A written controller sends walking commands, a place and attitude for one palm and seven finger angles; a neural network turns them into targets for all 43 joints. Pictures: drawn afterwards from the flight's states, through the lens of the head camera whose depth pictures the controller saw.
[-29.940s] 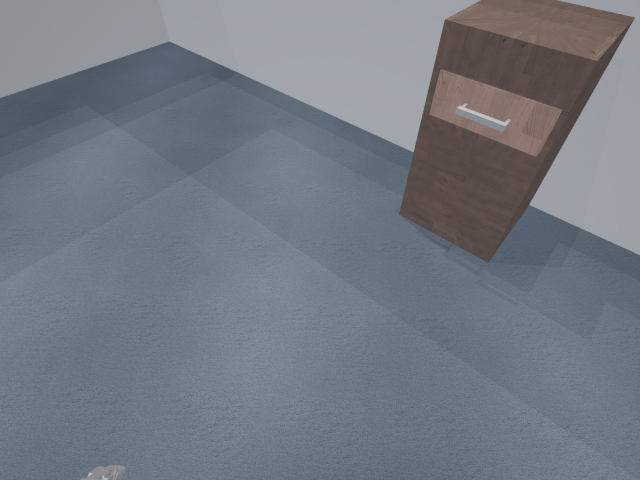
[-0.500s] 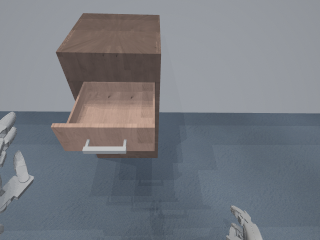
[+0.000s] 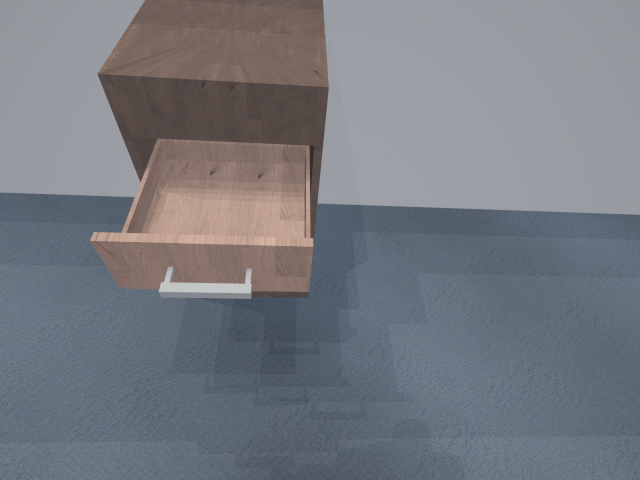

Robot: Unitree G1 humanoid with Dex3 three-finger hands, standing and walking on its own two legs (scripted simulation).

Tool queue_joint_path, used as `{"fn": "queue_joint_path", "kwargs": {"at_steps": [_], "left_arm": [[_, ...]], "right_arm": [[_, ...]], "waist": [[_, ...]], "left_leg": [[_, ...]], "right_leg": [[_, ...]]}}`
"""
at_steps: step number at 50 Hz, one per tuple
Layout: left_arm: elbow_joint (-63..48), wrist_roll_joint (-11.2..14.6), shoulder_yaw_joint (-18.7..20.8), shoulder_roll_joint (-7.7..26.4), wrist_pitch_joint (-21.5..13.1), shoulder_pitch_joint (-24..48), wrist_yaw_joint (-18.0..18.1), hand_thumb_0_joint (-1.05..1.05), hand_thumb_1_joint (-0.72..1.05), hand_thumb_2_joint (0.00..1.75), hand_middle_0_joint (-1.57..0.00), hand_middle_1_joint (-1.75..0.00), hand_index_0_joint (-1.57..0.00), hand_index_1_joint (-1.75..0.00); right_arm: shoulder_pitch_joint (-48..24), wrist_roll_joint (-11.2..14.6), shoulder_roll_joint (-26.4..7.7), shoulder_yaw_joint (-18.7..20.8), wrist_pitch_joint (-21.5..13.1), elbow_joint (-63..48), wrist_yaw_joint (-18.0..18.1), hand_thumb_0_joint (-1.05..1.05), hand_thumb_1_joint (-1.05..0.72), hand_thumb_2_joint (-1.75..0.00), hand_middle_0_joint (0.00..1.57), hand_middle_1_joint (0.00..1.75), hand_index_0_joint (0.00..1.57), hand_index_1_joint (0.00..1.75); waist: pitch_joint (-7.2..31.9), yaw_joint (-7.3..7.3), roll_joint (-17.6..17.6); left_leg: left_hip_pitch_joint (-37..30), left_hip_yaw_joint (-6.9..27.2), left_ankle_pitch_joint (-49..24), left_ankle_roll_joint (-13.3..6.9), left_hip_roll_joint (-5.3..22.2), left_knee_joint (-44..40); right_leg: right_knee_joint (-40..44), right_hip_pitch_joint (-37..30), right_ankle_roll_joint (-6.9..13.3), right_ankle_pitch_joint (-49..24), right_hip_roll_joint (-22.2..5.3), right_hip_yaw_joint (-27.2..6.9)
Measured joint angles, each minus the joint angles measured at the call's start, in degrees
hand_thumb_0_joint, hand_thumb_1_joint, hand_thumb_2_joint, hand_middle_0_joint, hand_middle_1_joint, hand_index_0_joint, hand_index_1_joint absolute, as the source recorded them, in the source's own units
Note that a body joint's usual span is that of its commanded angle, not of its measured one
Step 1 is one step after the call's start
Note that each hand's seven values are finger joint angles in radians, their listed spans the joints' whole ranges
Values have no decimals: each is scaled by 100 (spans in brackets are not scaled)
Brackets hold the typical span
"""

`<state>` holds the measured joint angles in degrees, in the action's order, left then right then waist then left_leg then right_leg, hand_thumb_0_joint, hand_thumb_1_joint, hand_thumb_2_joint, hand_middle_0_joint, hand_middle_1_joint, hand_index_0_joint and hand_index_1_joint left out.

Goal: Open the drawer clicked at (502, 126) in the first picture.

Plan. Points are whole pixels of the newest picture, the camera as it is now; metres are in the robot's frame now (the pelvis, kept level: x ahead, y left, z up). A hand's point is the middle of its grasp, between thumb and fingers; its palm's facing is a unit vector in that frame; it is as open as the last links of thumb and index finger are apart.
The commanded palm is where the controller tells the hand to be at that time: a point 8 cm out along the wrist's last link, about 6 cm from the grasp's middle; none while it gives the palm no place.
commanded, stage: let the arm hang, fingers relaxed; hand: left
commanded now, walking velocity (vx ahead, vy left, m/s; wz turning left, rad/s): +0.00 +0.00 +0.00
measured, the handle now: (208, 281) +0.46 +0.22 -0.17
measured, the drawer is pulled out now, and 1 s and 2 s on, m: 0.28 0.28 0.28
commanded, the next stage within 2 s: look to check the result in 0.78 s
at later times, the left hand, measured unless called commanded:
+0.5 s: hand out of the picture -0.04 +0.17 -0.17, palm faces +0.01 -0.98 -0.18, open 7.4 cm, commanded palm none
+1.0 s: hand out of the picture -0.03 +0.15 -0.17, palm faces +0.01 -0.99 -0.17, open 7.4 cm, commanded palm none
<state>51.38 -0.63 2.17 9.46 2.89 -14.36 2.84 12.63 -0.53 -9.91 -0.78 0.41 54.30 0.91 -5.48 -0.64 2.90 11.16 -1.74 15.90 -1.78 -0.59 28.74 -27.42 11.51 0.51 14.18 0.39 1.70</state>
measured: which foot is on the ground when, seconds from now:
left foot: down 0.00-1.00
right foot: down 0.00-1.00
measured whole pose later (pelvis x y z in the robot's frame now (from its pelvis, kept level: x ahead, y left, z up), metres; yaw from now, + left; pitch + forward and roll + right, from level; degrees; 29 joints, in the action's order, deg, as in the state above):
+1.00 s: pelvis +0.00 +0.00 +0.00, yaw -2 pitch -3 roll +0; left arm 65.2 -0.7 0.4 6.1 0.1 -18.6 2.8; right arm 19.8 -0.1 -5.7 0.4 -0.3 64.6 2.5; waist -4.0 -0.6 -0.4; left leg 8.4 -3.3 14.0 -1.8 -0.4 24.9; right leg -24.5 9.8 0.7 12.2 0.7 0.1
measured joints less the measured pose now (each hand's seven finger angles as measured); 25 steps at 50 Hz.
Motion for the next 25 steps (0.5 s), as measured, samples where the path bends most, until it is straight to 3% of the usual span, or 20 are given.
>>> {"fn": "queue_joint_path", "kwargs": {"at_steps": [4,9,25], "left_arm": [[562,-18,-62,172,-89,-152,-77,-2,101,90,-21,-30,-20,-30],[1071,-11,-130,194,-106,-407,-75,-1,97,90,-21,-30,-20,-30],[1384,-17,-237,-293,-211,-445,-27,1,92,90,-20,-30,-19,-30]], "right_arm": [[276,14,105,5,47,413,48,1,-91,-90,20,30,20,30],[500,45,156,35,47,699,85,1,-91,-90,20,30,20,30],[732,41,363,63,-44,1010,118,0,-91,-90,20,30,20,30]], "waist": [[-49,119,-71],[-50,97,-240],[163,39,-372]], "left_leg": [[-111,25,-107,-5,16,-201],[-217,-19,-165,-45,-19,-328],[-269,-159,-231,-92,-85,-422]], "right_leg": [[328,-175,1,-171,23,24],[435,-260,-36,-232,-10,-20],[286,-160,-72,-213,-74,-161]]}}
